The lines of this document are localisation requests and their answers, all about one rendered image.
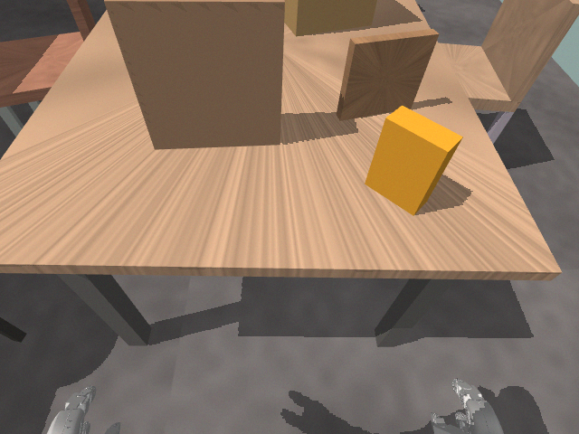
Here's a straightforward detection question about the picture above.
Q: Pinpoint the right robot hand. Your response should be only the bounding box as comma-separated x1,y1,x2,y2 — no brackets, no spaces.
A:
431,379,504,434

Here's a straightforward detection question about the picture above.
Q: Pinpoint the table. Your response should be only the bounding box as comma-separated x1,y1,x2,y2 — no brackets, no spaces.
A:
0,0,562,347

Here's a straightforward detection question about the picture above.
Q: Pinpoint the left robot hand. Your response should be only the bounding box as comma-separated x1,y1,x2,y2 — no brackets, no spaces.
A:
47,386,120,434

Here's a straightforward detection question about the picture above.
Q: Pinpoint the chair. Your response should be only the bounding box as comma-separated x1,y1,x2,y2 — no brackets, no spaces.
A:
439,0,579,144
0,0,96,137

